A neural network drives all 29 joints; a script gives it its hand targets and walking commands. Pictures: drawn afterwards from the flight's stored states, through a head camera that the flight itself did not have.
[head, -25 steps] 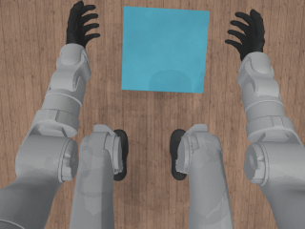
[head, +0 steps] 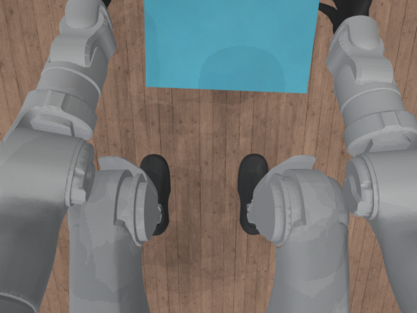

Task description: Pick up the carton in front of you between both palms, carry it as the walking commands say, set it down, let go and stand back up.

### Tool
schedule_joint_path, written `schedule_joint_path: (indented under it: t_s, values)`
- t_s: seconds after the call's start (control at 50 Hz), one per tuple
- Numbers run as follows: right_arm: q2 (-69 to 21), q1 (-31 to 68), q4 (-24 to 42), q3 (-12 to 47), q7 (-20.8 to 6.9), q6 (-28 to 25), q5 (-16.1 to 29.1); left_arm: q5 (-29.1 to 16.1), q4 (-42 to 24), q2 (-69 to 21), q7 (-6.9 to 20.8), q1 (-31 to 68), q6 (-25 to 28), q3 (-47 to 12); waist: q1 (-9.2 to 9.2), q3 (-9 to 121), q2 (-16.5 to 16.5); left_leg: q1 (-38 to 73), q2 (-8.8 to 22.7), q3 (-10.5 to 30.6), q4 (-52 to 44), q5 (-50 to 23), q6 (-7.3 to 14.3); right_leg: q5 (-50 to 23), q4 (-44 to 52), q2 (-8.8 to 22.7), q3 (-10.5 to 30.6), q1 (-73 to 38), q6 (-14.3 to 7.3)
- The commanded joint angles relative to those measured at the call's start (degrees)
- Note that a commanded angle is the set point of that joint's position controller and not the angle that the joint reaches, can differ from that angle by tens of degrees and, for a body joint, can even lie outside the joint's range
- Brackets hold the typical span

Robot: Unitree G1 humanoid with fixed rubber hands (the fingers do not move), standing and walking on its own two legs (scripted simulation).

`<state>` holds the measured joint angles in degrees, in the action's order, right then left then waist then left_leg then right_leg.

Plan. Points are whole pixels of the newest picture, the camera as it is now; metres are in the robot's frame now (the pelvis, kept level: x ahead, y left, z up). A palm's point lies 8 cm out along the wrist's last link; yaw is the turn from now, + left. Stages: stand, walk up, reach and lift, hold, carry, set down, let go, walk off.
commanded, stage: reach and lift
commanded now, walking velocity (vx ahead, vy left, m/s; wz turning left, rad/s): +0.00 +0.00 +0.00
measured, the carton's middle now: (224, 28) +0.51 -0.03 -0.24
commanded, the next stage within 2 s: none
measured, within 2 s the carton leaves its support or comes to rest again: leaves its support in 0.66 s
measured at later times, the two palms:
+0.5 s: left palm out of the picture +0.54 +0.12 -0.17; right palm (333, 11) +0.52 -0.18 -0.17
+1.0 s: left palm out of the picture +0.51 +0.11 -0.01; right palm out of the picture +0.48 -0.18 -0.01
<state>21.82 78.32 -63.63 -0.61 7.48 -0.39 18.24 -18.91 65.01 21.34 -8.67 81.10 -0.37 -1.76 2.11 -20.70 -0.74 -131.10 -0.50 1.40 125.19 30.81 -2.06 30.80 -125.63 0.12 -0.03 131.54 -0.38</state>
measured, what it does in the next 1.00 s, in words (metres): rises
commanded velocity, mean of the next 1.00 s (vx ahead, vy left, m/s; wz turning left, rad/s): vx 0.00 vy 0.00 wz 0.00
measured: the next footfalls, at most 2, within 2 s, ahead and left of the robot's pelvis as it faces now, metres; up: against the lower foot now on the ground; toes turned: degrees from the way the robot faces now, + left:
none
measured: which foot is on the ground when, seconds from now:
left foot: down 0.00-1.00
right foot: down 0.00-1.00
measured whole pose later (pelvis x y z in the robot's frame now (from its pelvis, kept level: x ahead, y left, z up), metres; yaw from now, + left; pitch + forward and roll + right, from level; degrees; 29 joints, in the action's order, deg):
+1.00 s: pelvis +0.00 +0.01 +0.06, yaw -2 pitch +39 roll +0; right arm 5.2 62.9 -48.1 -22.9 4.5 17.1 -6.2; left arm 6.0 50.3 3.2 -7.5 64.6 -15.6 23.8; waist 1.7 4.3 -1.9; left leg -123.6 -4.4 2.4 115.0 31.2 -2.3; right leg 29.3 -114.4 -2.5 1.9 124.4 1.9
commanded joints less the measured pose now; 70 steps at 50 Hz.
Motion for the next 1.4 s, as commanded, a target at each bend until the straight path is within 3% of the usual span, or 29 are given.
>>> schedule_joint_path:
  t_s: [0.0, 0.14, 0.3, 0.34, 0.4, 0.44, 0.54, 0.6, 0.68, 0.74, 0.8, 0.92, 1.0, 1.04, 1.16, 1.38]
  values:
    - [5.1, 11.3, 5.0, -1.1, 0.0, -0.8, -0.6, 0.9, -4.9, 3.0, 0.0, 9.9, 1.1, 1.2, 0.95, 77.0, 0.9, 33.3, -1.6, -4.1, -7.7, -15.0, 0.1, -21.0, 11.1, -1.1, -0.2, -42.5, 2.2]
    - [2.9, 10.1, 1.4, -3.5, -0.8, -1.5, -3.6, 5.0, -2.6, 2.6, 0.4, 8.8, 2.0, 4.8, 0.3, 66.0, 0.5, 28.4, -1.6, -2.5, -9.2, -13.7, 0.3, -17.5, 11.6, -1.3, 0.1, -33.0, 2.4]
    - [-2.1, 15.3, 1.9, 0.0, -0.4, -2.5, -2.6, 3.1, -3.1, -6.4, -0.4, 13.6, 2.4, -0.1, 2.25, 68.4, -0.9, 33.9, -3.0, -1.8, -10.3, -13.4, 0.3, -15.1, 13.0, -2.0, -0.7, -32.4, 1.9]
    - [-4.4, 16.8, 1.5, 0.6, -0.5, -2.6, -3.1, 4.3, -2.3, -7.5, -0.7, 14.2, 2.6, 0.2, 1.47, 68.0, -0.5, 34.8, -3.4, -2.0, -10.6, -13.0, 0.4, -14.2, 13.1, -2.2, -0.7, -32.3, 2.0]
    - [-19.2, 23.7, 2.4, 5.7, -2.8, -2.9, -1.6, 3.7, -4.0, -21.7, 1.3, 21.4, 3.1, -4.1, 1.06, 67.8, -0.2, 33.3, -4.6, -2.3, -10.7, -13.3, 0.8, -14.7, 13.0, -3.5, -0.9, -33.3, 1.8]
    - [-32.7, 30.5, 3.2, 8.5, -6.0, -2.0, -2.2, 4.3, -4.4, -34.8, 4.5, 27.8, 2.3, -6.8, 0.94, 66.6, -0.6, 31.9, -5.5, -2.7, -10.1, -12.5, 1.1, -14.1, 12.4, -4.5, -1.0, -32.4, 1.7]
    - [-51.5, 37.6, 7.6, 9.6, -12.2, 1.5, -4.9, 7.9, -6.6, -53.7, 10.6, 32.2, -0.7, -5.3, 0.57, 67.0, -0.1, 30.2, -7.5, -4.2, -8.4, -10.9, 1.5, -13.3, 10.8, -6.1, -2.2, -32.4, 1.5]
    - [-58.1, 39.2, 13.5, 11.9, -13.3, 2.9, -2.9, 5.4, -12.8, -60.3, 11.9, 34.9, -1.8, -7.7, 1.09, 78.4, 0.4, 34.3, -7.6, -5.6, -7.6, -15.1, 1.4, -18.7, 9.9, -6.7, -3.3, -38.8, 1.6]
    - [-64.3, 40.3, 25.8, 15.4, -12.6, 5.1, -0.4, 1.7, -24.5, -67.8, 11.7, 35.9, -3.6, -12.7, 1.87, 99.7, -0.4, 44.1, -8.4, -6.9, -7.2, -22.1, 0.8, -26.6, 9.5, -7.7, -4.5, -50.2, 1.6]
    - [-67.6, 36.4, 32.1, 15.3, -12.8, 8.0, -2.5, 2.6, -29.9, -72.6, 12.2, 33.5, -6.7, -13.4, 2.67, 104.8, 0.3, 43.6, -9.6, -6.8, -8.8, -21.8, 0.9, -28.1, 11.1, -8.3, -4.6, -55.0, 1.4]
    - [-71.3, 30.8, 32.2, 13.1, -14.3, 11.3, -7.2, 6.4, -30.4, -76.4, 13.8, 29.5, -9.9, -11.7, 3.62, 98.1, 0.4, 39.1, -10.1, -6.3, -12.2, -15.2, 1.2, -21.5, 14.4, -8.7, -4.9, -50.4, 1.2]
    - [-76.9, 22.5, 21.5, 3.8, -18.1, 17.2, -17.4, 19.5, -18.9, -77.5, 16.4, 19.9, -15.1, 1.7, -0.46, 77.2, 1.3, 30.1, -10.3, -6.5, -20.7, -2.4, 2.2, -4.9, 22.9, -8.8, -4.2, -37.4, 1.0]
    - [-75.4, 19.9, 17.3, -3.0, -19.1, 18.6, -23.3, 22.9, -16.4, -79.0, 17.2, 19.3, -16.7, 5.3, 1.39, 75.3, -0.9, 30.3, -10.4, -5.6, -26.5, -0.5, 1.8, -3.7, 26.8, -8.9, -4.4, -38.5, 0.6]
    - [-76.1, 19.7, 17.6, -3.5, -19.3, 18.7, -23.9, 23.3, -16.5, -79.9, 17.1, 19.3, -16.9, 5.3, 1.84, 77.9, -1.5, 33.5, -10.5, -5.5, -28.3, -0.6, 1.5, -3.4, 28.8, -8.9, -4.4, -39.8, 0.5]
    - [-78.8, 18.1, 21.1, -0.1, -20.6, 19.5, -22.9, 24.4, -18.1, -81.8, 16.9, 14.8, -17.5, 4.0, 0.52, 84.4, -0.3, 42.8, -10.5, -4.8, -33.7, -4.2, 1.3, -6.4, 33.4, -9.0, -4.7, -45.4, 1.2]
    - [-83.1, 6.3, 27.4, 9.6, -20.0, 20.6, -19.1, 19.2, -26.8, -87.1, 17.7, 4.8, -18.7, -8.2, 1.15, 88.2, -0.6, 54.8, -10.6, -3.4, -41.6, -12.4, 0.3, -16.0, 41.3, -9.5, -2.9, -60.3, 1.6]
